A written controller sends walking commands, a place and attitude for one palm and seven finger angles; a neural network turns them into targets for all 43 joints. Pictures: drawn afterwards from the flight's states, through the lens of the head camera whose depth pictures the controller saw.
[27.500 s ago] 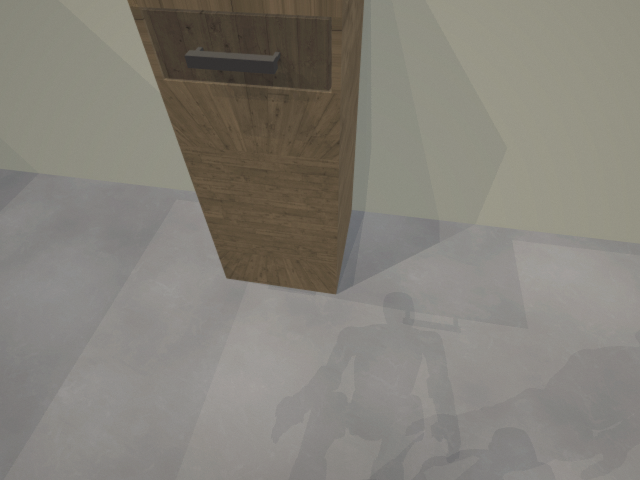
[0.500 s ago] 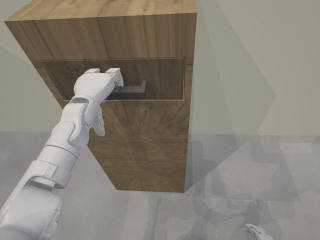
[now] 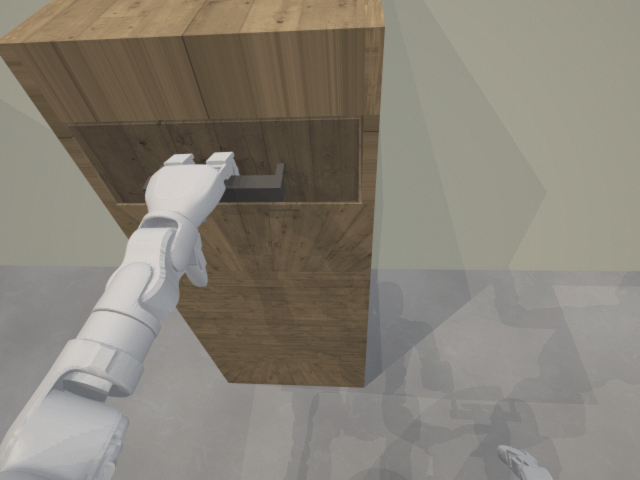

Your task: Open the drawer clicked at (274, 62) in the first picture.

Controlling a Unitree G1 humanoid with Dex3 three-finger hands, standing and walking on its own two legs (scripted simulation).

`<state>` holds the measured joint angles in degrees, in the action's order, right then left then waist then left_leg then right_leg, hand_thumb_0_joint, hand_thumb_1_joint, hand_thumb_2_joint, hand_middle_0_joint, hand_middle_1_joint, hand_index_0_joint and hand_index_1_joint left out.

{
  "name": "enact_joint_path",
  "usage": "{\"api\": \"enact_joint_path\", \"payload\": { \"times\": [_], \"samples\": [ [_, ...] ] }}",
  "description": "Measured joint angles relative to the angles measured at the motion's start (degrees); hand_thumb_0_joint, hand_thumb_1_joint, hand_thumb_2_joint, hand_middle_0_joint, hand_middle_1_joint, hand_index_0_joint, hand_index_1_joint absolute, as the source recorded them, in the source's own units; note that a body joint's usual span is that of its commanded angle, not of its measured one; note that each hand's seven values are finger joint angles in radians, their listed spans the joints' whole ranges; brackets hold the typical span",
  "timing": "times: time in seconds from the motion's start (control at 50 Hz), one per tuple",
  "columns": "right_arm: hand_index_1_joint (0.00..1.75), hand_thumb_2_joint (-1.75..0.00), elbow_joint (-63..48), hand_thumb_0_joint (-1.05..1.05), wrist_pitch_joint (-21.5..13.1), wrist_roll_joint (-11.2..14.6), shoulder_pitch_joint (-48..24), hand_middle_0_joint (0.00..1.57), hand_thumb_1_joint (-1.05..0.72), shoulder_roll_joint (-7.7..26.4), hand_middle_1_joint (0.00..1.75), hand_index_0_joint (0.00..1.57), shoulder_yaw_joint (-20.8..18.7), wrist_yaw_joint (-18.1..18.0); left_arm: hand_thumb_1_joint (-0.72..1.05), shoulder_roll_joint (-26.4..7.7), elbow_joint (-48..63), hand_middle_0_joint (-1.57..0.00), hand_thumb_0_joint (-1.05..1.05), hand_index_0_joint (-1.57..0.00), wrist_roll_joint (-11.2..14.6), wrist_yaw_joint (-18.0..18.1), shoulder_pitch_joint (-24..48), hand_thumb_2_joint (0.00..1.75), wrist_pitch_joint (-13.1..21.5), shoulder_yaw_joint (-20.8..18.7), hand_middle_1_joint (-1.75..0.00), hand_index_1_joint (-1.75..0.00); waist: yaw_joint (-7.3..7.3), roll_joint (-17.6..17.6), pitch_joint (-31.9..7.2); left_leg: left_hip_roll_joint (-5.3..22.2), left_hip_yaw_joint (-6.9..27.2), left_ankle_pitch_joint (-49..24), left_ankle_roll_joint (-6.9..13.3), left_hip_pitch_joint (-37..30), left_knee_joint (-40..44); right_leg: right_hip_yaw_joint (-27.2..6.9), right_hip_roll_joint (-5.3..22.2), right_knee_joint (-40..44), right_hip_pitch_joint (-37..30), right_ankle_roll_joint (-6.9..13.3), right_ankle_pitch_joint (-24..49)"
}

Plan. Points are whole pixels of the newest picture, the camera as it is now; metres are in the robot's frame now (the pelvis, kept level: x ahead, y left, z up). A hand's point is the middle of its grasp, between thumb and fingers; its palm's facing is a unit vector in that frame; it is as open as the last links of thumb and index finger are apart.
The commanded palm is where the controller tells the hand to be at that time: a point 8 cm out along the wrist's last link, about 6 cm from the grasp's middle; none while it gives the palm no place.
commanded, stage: lower the fingers behind the handle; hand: left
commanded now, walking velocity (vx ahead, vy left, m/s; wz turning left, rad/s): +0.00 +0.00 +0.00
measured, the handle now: (218, 179) +0.48 +0.17 +0.13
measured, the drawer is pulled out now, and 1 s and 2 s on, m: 0.00 0.00 0.06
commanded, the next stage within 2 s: close the thumb around the handle in 0.28 s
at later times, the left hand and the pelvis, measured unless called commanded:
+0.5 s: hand (194, 218) +0.42 +0.19 +0.11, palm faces +0.00 -0.04 -1.00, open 13.6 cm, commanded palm +0.39 +0.20 +0.17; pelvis +0.00 +0.00 +0.00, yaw +0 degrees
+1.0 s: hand (193, 217) +0.42 +0.19 +0.11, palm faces +0.00 -0.04 -1.00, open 6.2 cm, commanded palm +0.40 +0.20 +0.17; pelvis +0.00 +0.01 +0.00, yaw +0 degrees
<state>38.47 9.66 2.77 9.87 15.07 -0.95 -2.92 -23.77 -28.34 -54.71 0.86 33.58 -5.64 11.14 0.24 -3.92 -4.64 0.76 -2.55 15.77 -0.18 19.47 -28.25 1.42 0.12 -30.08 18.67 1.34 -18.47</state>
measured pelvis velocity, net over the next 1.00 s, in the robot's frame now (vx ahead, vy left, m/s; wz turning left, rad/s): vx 0.00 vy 0.01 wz -0.01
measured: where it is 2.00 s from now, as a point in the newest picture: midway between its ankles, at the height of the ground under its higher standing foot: outside the picture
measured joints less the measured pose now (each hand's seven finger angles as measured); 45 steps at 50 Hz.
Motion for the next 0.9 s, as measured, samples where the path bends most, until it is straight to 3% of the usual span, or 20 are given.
{"api": "enact_joint_path", "payload": {
  "times": [0.3,0.5,0.64,0.9],
  "samples": [
    [0.30,-0.90,-0.20,0.01,-0.07,-0.17,-0.11,0.20,-0.91,0.03,0.30,0.20,0.06,-0.20,-0.49,-1.20,1.69,-0.30,-0.01,-0.30,0.55,-0.32,-2.31,0.30,2.94,-2.64,-1.20,-1.18,-0.38,0.01,0.10,0.32,-0.51,0.30,-0.08,-0.32,0.04,-0.54,-0.32,0.06,-0.08,0.03,-0.06],
    [0.30,-0.90,0.24,0.01,-0.16,0.03,0.30,0.20,-0.91,0.07,0.30,0.20,-0.04,-0.27,-0.44,-1.59,-0.12,-0.30,-0.01,-0.32,-0.01,0.32,-0.80,0.33,1.90,-2.22,-1.20,-1.20,-0.29,0.20,0.16,0.16,-0.34,0.28,0.10,0.38,-0.30,-0.37,-0.16,0.11,0.34,-0.14,0.09],
    [0.30,-0.90,0.11,0.01,-0.02,0.11,0.91,0.20,-0.91,-0.03,0.30,0.20,-0.16,-0.28,-0.19,-1.59,-0.41,-0.32,-0.01,-0.34,0.38,-0.70,-0.19,0.43,1.72,-1.68,-1.23,-1.23,-0.34,0.16,-0.01,-0.10,-0.24,0.33,0.36,0.45,-0.46,-0.28,0.10,0.18,0.23,-0.39,0.12],
    [0.30,-0.90,-0.24,0.01,-0.02,0.03,1.00,0.20,-0.91,-0.43,0.30,0.20,-0.09,0.26,0.48,-1.18,-0.05,-0.35,0.00,-0.36,0.05,0.12,-0.17,0.72,1.72,-1.31,-1.30,-1.26,-0.27,0.19,-0.04,-0.29,-0.53,0.57,0.71,0.80,-0.99,-0.58,0.30,-0.06,0.53,-0.74,0.15]
  ]
}}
